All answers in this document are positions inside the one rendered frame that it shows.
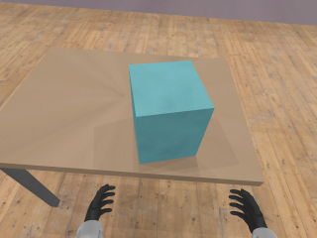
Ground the left robot hand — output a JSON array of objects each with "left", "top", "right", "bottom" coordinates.
[{"left": 84, "top": 183, "right": 116, "bottom": 222}]

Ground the right robot hand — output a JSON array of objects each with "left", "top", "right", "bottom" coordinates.
[{"left": 228, "top": 188, "right": 267, "bottom": 234}]

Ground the table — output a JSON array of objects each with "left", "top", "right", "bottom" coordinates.
[{"left": 0, "top": 47, "right": 264, "bottom": 207}]

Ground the carton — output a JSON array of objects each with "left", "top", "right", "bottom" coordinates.
[{"left": 129, "top": 60, "right": 215, "bottom": 165}]

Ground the robot right forearm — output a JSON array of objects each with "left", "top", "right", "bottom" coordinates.
[{"left": 252, "top": 227, "right": 277, "bottom": 238}]

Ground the robot left forearm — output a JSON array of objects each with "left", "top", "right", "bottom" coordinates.
[{"left": 74, "top": 220, "right": 104, "bottom": 238}]

